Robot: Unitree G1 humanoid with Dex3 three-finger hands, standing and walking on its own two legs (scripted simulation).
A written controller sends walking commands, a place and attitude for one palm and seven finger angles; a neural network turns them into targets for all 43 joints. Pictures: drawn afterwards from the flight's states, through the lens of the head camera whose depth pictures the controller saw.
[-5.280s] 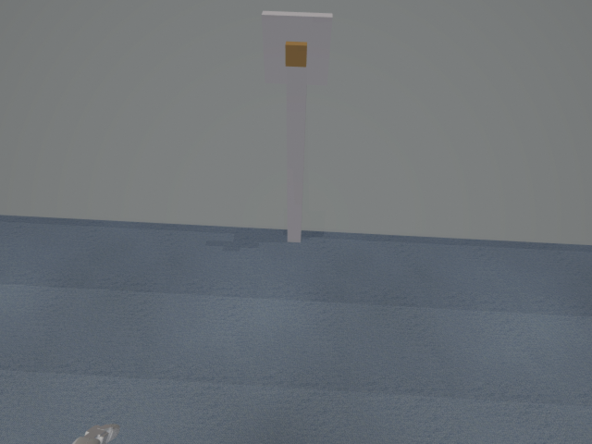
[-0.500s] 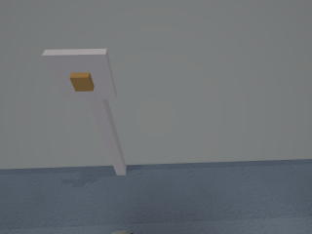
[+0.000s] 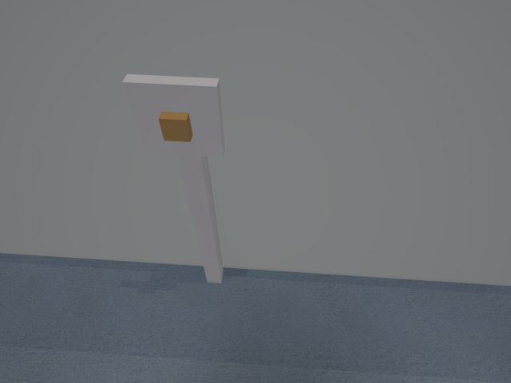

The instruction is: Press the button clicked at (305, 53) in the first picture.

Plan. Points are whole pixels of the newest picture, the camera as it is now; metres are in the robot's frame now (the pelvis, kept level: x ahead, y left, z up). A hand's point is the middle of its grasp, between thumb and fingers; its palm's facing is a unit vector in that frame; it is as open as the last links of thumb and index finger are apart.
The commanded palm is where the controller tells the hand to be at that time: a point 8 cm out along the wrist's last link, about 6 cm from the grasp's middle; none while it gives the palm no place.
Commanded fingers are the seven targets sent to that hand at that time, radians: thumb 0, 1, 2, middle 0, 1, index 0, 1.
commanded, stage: come to a stop and stand still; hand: left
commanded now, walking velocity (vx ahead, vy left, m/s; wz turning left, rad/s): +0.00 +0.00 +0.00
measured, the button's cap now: (176, 126) +0.56 +0.23 +0.08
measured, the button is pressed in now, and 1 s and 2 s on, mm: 0 0 0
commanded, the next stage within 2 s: look again from close up in 0.42 s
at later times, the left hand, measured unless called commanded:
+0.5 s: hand out of the picture +0.01 +0.19 -0.17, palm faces -0.01 -0.98 -0.18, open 7.4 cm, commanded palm none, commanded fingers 0.00 0.90 0.90 -0.20 -0.30 -0.20 -0.30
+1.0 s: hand out of the picture +0.08 +0.22 -0.15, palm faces +0.01 -0.95 -0.32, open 7.4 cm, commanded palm none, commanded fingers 0.00 0.90 0.90 -0.20 -0.30 -0.20 -0.30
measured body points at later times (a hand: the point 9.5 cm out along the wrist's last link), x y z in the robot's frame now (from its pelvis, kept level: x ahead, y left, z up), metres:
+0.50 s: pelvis +0.00 +0.02 +0.01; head +0.01 +0.03 +0.46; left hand +0.02 +0.25 -0.16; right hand +0.00 -0.20 -0.15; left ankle -0.01 +0.13 -0.74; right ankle +0.01 -0.14 -0.74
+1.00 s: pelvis -0.02 -0.01 +0.00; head -0.04 -0.01 +0.45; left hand +0.07 +0.27 -0.12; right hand +0.07 -0.31 -0.12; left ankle -0.01 +0.13 -0.74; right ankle +0.01 -0.14 -0.74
